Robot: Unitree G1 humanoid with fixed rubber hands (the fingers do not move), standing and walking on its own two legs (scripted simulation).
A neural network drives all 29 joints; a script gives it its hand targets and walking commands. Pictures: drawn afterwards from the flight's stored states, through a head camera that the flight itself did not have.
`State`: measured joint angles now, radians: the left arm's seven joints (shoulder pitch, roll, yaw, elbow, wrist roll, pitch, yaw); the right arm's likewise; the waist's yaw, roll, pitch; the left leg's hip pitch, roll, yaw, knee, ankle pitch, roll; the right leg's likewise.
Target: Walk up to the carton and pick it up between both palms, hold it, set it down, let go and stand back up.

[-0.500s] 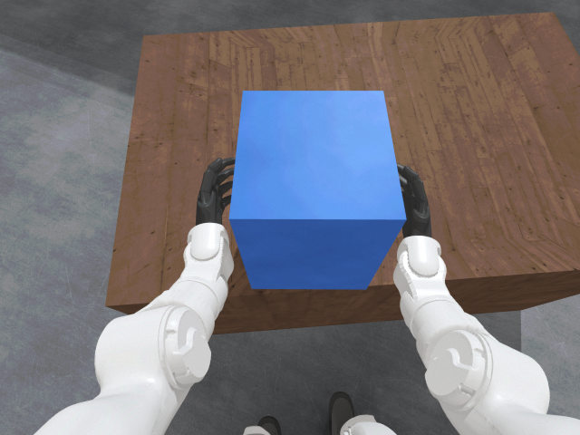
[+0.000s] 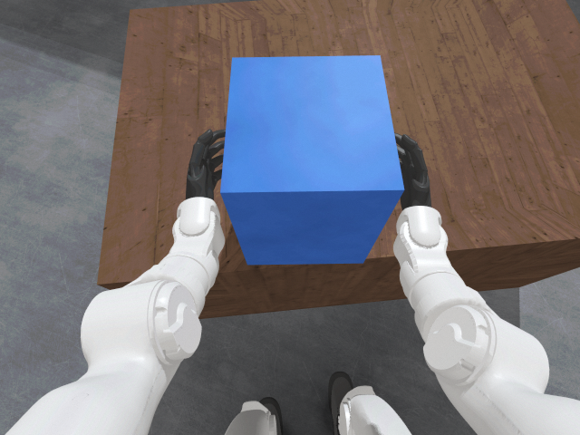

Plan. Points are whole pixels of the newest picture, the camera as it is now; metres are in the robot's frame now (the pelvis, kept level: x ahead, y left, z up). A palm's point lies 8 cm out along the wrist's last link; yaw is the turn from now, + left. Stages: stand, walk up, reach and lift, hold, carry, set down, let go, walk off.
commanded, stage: set down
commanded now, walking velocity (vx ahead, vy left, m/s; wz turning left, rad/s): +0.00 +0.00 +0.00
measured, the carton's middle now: (305, 173) +0.49 -0.03 -0.05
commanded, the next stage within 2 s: none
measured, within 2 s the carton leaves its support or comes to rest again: neither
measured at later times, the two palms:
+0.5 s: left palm (203, 190) +0.46 +0.12 -0.02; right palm (411, 196) +0.43 -0.17 -0.02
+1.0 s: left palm (202, 185) +0.47 +0.13 -0.02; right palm (409, 194) +0.43 -0.16 -0.02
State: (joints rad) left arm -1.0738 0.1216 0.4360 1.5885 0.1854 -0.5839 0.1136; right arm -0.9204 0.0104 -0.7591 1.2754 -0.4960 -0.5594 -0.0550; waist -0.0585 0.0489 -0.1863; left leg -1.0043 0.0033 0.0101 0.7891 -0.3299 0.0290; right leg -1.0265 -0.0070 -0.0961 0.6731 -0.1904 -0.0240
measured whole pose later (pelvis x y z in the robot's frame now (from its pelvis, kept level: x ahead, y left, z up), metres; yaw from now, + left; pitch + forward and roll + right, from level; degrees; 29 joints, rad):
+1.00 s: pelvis -0.01 -0.02 -0.02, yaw +2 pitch +30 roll -2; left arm -1.11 0.16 0.60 1.46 0.33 -0.46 0.05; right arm -0.95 0.11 -0.83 1.13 -0.54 -0.45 -0.04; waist -0.10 0.01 -0.16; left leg -1.09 0.01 -0.03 0.97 -0.40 0.01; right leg -1.11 -0.02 -0.14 0.87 -0.28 -0.05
